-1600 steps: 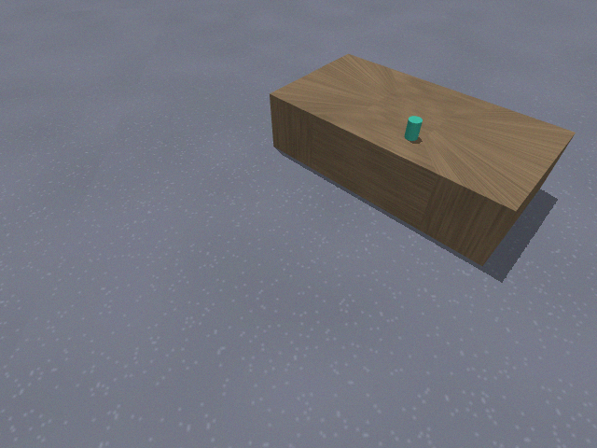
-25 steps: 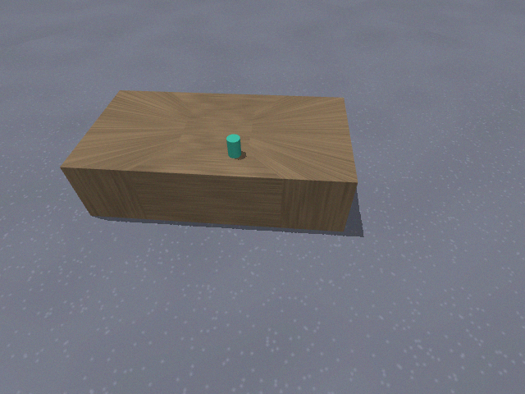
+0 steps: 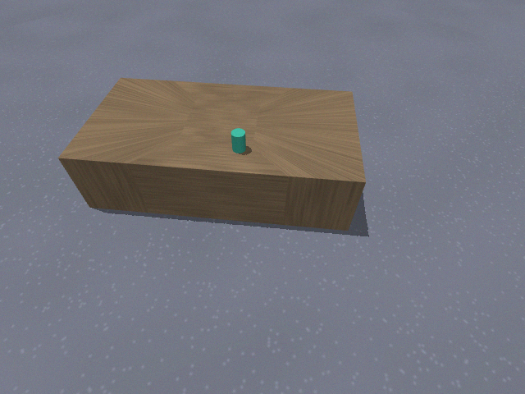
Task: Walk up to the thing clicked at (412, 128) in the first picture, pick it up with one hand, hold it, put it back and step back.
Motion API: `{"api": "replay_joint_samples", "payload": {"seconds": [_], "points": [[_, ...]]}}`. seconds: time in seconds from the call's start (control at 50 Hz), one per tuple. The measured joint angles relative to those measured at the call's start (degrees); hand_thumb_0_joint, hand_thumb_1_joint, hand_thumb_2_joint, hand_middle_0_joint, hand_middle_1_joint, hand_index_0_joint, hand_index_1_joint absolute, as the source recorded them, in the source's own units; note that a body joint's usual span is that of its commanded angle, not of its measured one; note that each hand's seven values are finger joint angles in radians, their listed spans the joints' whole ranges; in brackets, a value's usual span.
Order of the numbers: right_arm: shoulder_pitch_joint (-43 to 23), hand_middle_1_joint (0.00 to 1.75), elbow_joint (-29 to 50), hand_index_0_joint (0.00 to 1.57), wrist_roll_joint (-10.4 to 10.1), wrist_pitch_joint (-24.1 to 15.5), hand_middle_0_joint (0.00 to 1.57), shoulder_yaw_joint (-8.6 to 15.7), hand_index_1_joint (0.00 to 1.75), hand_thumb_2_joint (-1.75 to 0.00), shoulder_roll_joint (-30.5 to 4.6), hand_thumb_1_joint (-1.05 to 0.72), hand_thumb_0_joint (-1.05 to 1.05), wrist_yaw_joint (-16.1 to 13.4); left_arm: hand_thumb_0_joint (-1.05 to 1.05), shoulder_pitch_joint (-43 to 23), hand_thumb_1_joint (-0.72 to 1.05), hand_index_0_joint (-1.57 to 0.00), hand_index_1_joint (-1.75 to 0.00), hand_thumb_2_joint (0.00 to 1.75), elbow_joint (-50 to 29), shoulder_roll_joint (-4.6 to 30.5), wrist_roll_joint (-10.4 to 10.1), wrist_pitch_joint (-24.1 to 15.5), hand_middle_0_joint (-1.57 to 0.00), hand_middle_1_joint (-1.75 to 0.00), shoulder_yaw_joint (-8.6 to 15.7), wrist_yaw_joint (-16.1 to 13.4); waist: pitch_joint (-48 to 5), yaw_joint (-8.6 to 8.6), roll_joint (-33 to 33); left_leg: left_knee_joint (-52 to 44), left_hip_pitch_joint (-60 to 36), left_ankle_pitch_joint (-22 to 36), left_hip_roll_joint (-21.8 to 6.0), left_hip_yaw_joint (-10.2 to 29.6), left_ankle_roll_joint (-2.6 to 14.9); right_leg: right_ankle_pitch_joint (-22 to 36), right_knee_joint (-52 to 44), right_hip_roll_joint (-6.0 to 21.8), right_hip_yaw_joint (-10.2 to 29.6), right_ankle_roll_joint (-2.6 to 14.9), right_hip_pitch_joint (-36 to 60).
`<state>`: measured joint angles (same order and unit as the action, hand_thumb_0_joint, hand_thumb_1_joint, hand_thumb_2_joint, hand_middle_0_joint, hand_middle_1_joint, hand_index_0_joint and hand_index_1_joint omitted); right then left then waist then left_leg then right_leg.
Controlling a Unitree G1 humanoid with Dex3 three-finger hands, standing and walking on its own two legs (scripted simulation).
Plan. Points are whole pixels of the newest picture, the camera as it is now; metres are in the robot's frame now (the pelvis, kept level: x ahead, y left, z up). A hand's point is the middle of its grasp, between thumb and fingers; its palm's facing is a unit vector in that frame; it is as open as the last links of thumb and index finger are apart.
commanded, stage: step back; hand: left
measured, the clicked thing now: (238, 141) +1.11 +0.16 -0.39
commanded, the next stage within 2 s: stand in 0.24 s
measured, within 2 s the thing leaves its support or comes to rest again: neither
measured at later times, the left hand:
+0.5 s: hand out of the picture +0.11 +0.25 -0.13, palm faces -0.04 -0.94 -0.34, open 7.4 cm
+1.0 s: hand out of the picture +0.08 +0.25 -0.14, palm faces -0.06 -0.94 -0.34, open 7.4 cm
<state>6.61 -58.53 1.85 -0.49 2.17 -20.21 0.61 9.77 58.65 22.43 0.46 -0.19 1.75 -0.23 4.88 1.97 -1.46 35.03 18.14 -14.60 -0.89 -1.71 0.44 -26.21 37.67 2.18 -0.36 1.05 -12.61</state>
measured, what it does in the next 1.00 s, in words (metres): stands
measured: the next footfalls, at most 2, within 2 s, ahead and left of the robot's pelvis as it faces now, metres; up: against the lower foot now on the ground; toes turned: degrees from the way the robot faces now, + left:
none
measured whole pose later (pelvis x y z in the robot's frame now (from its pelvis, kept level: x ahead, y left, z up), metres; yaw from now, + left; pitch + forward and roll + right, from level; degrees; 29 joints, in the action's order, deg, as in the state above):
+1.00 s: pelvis +0.00 +0.00 +0.02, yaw -1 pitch -2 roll +0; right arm 6.0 -66.6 0.6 -0.3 0.4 -19.7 1.0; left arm 7.0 65.1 20.5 0.6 -0.8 -0.1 0.4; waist 3.2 -0.5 -0.2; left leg 19.2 9.9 -6.9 -1.8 -2.9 -0.4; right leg -12.3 18.8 1.2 0.5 -1.4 -4.2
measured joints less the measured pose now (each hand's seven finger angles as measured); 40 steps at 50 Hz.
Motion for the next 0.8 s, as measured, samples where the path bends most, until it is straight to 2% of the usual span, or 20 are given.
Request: {"api": "replay_joint_samples", "payload": {"seconds": [0.04,0.1,0.34,0.54,0.8], "points": [[-1.1,0.3,-0.2,0.2,-0.3,0.1,0.21,-0.5,0.3,-0.9,0.5,-0.9,0.0,0.0,0.01,-0.5,0.9,-0.2,-0.3,0.89,0.8,-0.1,0.1,-0.5,-0.2,-0.3,0.0,-0.1,0.0,-0.21,0.7,0.3,-0.2,-0.4,-0.8,0.3,-0.31,6.1,-3.5,-0.8,-0.2,-1.22,1.4],[-2.6,0.3,-1.0,0.2,-0.8,0.4,0.21,-1.0,0.3,-0.9,1.3,-0.9,0.0,-0.1,0.01,-0.6,0.9,-0.2,-0.3,0.89,1.7,-0.4,0.3,-1.1,-0.2,-0.3,-0.2,0.0,-0.7,-0.3,1.3,-1.2,-1.2,-0.2,-1.4,0.2,-0.66,6.7,-6.2,-1.3,-0.2,-2.17,2.8],[-6.0,0.3,-4.1,0.2,-1.5,-0.1,0.21,-1.4,0.3,-0.9,1.2,-0.9,0.0,0.1,0.01,-4.2,0.9,-0.2,-0.3,0.89,4.0,-1.7,-0.2,-1.2,-0.2,-0.3,-1.4,0.0,-1.0,-0.82,1.7,-9.0,-6.1,3.0,-0.9,-0.8,-0.73,9.7,-13.2,-0.9,0.6,-2.44,7.0],[-4.2,0.3,-6.3,0.2,-1.5,0.0,0.21,-1.4,0.3,-0.9,0.3,-0.9,0.0,0.1,0.01,-5.4,0.9,-0.2,-0.3,0.89,5.4,-2.5,0.0,-1.2,-0.2,-0.3,-1.8,0.3,-1.3,-1.99,1.3,-14.4,-8.9,6.0,-0.9,-1.1,-0.96,12.4,-17.9,-0.9,0.8,-2.37,9.4],[-1.4,0.3,-7.7,0.2,-1.3,0.2,0.2,-1.6,0.3,-0.9,0.3,-0.9,0.0,0.3,0.01,-4.3,0.9,-0.2,-0.3,0.89,6.3,-2.2,0.2,-0.8,-0.2,-0.3,-1.7,0.6,-1.8,-2.74,1.3,-15.8,-8.8,7.5,-1.1,-1.1,-1.05,13.9,-19.3,-1.2,0.7,-2.25,9.2]]}}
